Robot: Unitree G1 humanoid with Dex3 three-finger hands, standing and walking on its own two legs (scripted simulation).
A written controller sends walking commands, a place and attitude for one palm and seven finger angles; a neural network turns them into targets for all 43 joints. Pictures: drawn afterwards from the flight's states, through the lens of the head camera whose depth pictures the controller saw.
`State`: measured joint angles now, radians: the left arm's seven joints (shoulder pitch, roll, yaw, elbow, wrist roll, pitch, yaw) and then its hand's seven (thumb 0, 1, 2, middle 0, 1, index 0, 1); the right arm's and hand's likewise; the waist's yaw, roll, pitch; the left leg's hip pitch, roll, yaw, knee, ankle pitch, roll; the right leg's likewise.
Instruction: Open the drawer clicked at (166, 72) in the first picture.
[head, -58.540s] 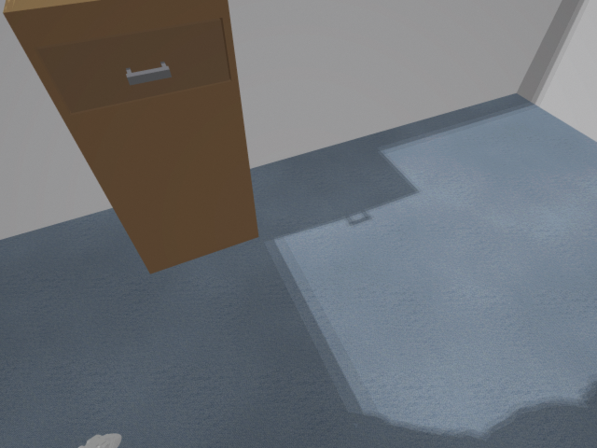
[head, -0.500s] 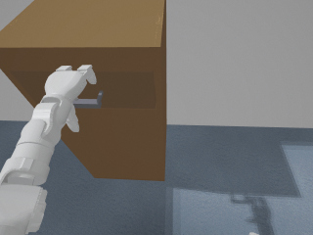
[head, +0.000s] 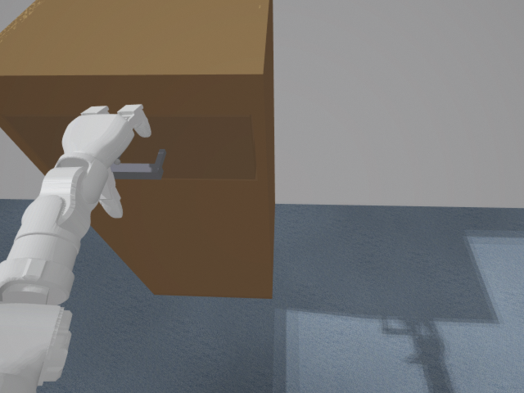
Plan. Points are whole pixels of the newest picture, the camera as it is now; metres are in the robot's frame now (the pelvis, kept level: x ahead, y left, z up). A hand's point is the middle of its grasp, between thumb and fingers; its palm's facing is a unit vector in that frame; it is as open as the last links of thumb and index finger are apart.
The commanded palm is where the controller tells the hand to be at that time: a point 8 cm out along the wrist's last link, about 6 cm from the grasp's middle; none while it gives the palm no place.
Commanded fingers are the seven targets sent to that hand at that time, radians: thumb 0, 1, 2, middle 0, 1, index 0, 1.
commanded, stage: re-aim the fingers above the handle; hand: left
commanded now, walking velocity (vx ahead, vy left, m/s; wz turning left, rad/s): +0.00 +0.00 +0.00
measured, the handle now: (136, 162) +0.49 +0.24 +0.05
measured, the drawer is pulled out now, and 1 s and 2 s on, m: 0.00 0.00 0.00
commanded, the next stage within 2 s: lower the fingers behind the handle in 0.10 s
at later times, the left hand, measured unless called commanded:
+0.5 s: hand (121, 172) +0.44 +0.25 +0.08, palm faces -0.06 -0.05 -1.00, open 13.8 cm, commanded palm +0.42 +0.26 +0.15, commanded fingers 0.00 -0.50 0.30 -0.30 -1.20 -0.30 -1.20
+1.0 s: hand (122, 179) +0.44 +0.25 +0.06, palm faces -0.04 -0.03 -1.00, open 13.8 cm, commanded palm +0.42 +0.25 +0.11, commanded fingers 0.00 -0.50 0.30 -0.30 -1.20 -0.30 -1.20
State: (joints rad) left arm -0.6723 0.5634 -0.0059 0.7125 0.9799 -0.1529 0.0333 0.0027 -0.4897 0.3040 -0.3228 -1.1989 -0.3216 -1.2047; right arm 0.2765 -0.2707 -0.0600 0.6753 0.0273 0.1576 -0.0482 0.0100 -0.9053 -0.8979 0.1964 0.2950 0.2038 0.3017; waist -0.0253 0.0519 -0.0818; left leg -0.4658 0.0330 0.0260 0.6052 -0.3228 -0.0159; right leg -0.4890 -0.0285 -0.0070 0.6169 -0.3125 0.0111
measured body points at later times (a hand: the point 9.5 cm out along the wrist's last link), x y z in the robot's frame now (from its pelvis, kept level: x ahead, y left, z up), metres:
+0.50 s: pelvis +0.00 +0.01 +0.00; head +0.06 -0.01 +0.44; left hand +0.44 +0.25 +0.14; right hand +0.09 -0.26 -0.14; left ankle -0.02 +0.13 -0.73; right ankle -0.01 -0.13 -0.73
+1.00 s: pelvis -0.01 +0.01 -0.01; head +0.06 -0.01 +0.44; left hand +0.43 +0.25 +0.12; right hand +0.05 -0.27 -0.14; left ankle -0.02 +0.13 -0.73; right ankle -0.01 -0.13 -0.73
